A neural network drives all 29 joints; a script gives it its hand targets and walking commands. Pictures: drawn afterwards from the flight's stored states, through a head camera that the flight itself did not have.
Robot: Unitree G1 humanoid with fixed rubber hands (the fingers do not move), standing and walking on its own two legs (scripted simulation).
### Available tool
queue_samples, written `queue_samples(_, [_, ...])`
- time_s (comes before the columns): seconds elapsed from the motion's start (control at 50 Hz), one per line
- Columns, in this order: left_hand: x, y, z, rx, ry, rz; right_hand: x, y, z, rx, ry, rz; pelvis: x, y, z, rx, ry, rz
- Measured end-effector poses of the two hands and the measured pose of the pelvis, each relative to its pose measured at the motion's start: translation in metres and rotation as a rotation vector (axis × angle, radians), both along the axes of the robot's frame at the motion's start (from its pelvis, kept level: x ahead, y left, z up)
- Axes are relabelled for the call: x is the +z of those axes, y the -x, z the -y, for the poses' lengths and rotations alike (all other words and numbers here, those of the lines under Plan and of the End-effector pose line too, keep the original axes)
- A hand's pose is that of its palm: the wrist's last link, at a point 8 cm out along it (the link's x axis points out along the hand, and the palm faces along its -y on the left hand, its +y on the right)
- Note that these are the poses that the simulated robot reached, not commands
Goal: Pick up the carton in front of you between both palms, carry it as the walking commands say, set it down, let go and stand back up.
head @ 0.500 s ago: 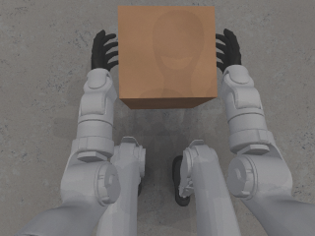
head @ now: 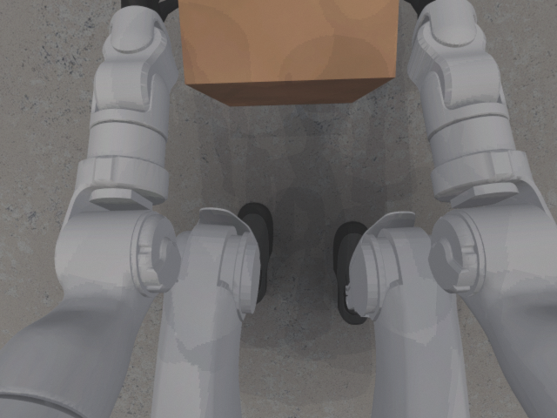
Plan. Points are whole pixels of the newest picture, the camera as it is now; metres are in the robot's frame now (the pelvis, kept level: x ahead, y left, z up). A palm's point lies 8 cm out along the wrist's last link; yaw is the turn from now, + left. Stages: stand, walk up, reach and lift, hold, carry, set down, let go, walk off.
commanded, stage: set down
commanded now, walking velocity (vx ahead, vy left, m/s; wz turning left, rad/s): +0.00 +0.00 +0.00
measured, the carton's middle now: (288, 14) +0.55 +0.04 -0.25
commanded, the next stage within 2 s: none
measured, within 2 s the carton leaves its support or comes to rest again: rests again in 0.56 s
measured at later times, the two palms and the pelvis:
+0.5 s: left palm out of the picture +0.55 +0.16 -0.14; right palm (453, 14) +0.53 -0.14 -0.18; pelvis -0.01 +0.01 -0.02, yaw -2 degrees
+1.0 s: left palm (153, 14) +0.53 +0.18 -0.17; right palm out of the picture +0.55 -0.13 -0.18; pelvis +0.00 +0.00 -0.03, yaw +0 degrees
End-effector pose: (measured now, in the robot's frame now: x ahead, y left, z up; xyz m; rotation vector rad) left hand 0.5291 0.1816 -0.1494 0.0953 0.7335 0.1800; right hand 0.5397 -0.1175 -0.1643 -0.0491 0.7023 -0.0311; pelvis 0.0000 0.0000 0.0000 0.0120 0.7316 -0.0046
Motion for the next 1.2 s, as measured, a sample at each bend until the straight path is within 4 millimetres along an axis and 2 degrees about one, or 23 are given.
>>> queue_samples(0.1, [0.020,-0.004,0.003,0.097,0.096,0.089,0.036,-0.024,0.001,0.002,0.005,0.081,-0.008,-0.005,0.001,0.006,0.001,0.047])
queue_samples(0.18, [0.014,0.002,0.015,0.089,0.146,0.036,0.048,-0.020,0.012,-0.014,0.034,0.027,-0.009,-0.008,0.001,0.000,0.002,0.042])
queue_samples(0.22, [0.003,0.009,0.022,0.041,0.142,-0.018,0.042,-0.010,0.021,-0.007,0.067,-0.024,-0.009,-0.009,0.001,-0.008,0.006,0.030])
queue_samples(0.28, [-0.016,0.019,0.031,-0.045,0.140,-0.100,0.019,0.008,0.035,-0.009,0.091,-0.095,-0.010,-0.007,-0.001,-0.016,0.013,0.012])
queue_samples(0.34, [-0.012,0.008,0.037,-0.110,0.105,-0.079,0.000,0.021,0.045,-0.037,0.061,-0.097,-0.011,-0.003,-0.004,-0.028,0.011,-0.001])
queue_samples(0.42, [0.005,-0.020,0.034,-0.076,0.050,0.063,-0.010,0.022,0.034,-0.068,-0.017,-0.027,-0.017,0.007,-0.007,-0.034,0.006,0.054])
queue_samples(0.46, [0.010,-0.022,0.031,-0.045,0.085,0.099,-0.013,0.017,0.030,-0.065,-0.019,-0.009,-0.020,0.010,-0.007,-0.033,0.000,0.097])
queue_samples(0.5, [0.005,-0.017,0.024,0.001,0.104,0.094,-0.013,0.011,0.025,-0.031,-0.009,-0.015,-0.024,0.012,-0.006,-0.037,-0.002,0.123])
queue_samples(0.62, [-0.024,0.003,-0.004,0.010,0.114,-0.005,-0.007,-0.009,0.006,0.074,0.028,-0.029,-0.027,0.007,-0.005,-0.047,-0.001,0.129])
queue_samples(0.68, [-0.025,0.000,-0.004,-0.014,0.127,-0.002,-0.011,-0.013,0.007,0.054,0.018,-0.036,-0.026,0.003,-0.006,-0.043,0.000,0.109])
queue_samples(0.82, [-0.024,-0.003,-0.003,-0.009,0.100,0.001,-0.018,-0.008,0.006,0.002,-0.082,-0.003,-0.028,-0.002,-0.009,-0.018,-0.002,0.096])
queue_samples(1.1, [-0.025,-0.001,-0.003,0.010,0.098,0.010,-0.017,-0.010,0.009,0.074,-0.040,0.019,-0.030,-0.003,0.003,-0.023,-0.026,0.099])
queue_samples(1.16, [-0.034,0.003,-0.003,0.000,0.078,0.003,-0.022,-0.008,0.014,0.097,0.010,0.018,-0.029,-0.003,0.004,-0.026,-0.022,0.108])
queue_samples(1.2, [-0.045,0.012,-0.008,0.005,0.050,-0.030,-0.031,-0.003,0.027,0.076,0.052,0.000,-0.030,-0.002,0.003,-0.028,-0.016,0.119])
